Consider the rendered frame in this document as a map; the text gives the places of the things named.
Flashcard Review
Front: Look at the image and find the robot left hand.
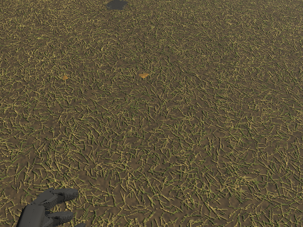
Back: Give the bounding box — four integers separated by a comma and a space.
16, 187, 86, 227

